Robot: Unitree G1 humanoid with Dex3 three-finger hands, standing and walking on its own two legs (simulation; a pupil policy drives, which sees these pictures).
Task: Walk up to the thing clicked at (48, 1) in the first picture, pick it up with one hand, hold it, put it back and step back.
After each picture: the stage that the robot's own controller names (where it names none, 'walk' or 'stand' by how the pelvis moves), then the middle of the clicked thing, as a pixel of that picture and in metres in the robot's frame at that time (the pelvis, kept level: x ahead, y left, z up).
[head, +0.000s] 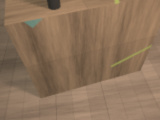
stand; out of the picture +0.84 +0.18 +0.14
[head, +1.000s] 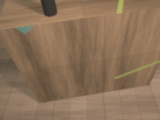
walk; out of the picture +0.76 +0.22 +0.16
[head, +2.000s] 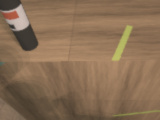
stand; (18, 20) +0.51 +0.27 +0.15
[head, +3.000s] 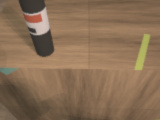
stand; (38, 24) +0.47 +0.17 +0.16
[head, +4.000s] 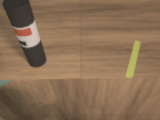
stand; (28, 36) +0.45 +0.20 +0.14
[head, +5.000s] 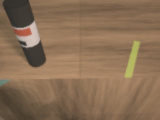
stand; (28, 36) +0.45 +0.20 +0.14
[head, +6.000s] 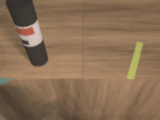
stand; (31, 35) +0.45 +0.20 +0.14
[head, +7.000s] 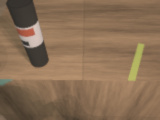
stand; (31, 36) +0.45 +0.20 +0.14
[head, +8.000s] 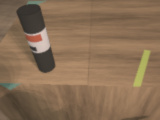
rise first; (39, 42) +0.44 +0.19 +0.14
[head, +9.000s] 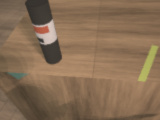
go down; (46, 34) +0.47 +0.18 +0.14
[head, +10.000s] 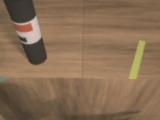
go down; (29, 32) +0.46 +0.18 +0.15
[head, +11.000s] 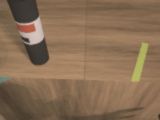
go down; (32, 32) +0.45 +0.17 +0.15
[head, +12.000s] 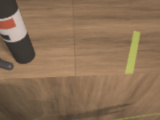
close in; (12, 28) +0.44 +0.19 +0.17
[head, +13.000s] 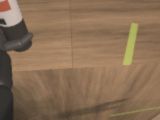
close; (8, 13) +0.48 +0.20 +0.19
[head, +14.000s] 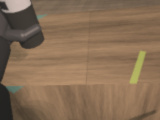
lift; out of the picture +0.35 +0.16 +0.38
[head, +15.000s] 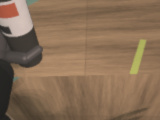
hold; (15, 20) +0.33 +0.16 +0.31
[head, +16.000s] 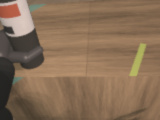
hold; (18, 23) +0.34 +0.17 +0.30
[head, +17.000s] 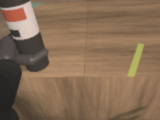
crouch; (24, 26) +0.35 +0.16 +0.28
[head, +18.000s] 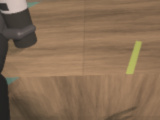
crouch; (12, 2) +0.42 +0.19 +0.32
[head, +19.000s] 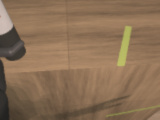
lower; out of the picture +0.46 +0.22 +0.17
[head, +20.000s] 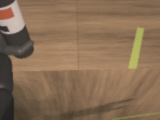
lower; (10, 20) +0.45 +0.21 +0.18
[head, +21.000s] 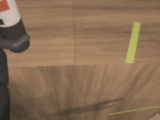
lower; (5, 13) +0.47 +0.21 +0.19
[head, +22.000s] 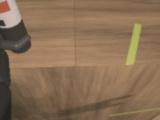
lower; (6, 14) +0.47 +0.21 +0.19
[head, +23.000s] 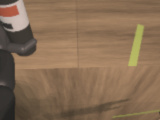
loosen; (14, 18) +0.46 +0.19 +0.19
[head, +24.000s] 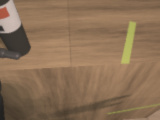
withdraw; (5, 19) +0.45 +0.19 +0.18
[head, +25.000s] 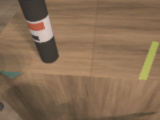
sink last; (41, 31) +0.45 +0.18 +0.16
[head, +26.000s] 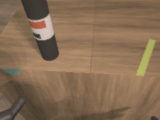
stand; (43, 29) +0.47 +0.18 +0.15
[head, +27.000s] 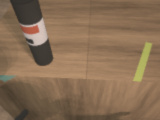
stand; (35, 34) +0.44 +0.19 +0.15
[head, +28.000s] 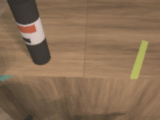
stand; (33, 33) +0.45 +0.19 +0.15
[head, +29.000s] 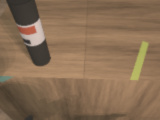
stand; (33, 34) +0.44 +0.19 +0.15
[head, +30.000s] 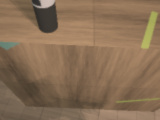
walk; out of the picture +0.52 +0.14 +0.17
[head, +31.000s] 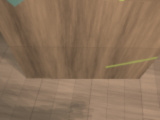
walk; out of the picture +0.78 +0.20 +0.16
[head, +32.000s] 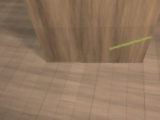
stand; out of the picture +1.16 +0.23 +0.16
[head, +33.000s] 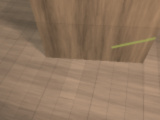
stand; out of the picture +1.14 +0.15 +0.15
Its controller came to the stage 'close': yes
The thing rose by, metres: 0.21
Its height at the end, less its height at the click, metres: +0.00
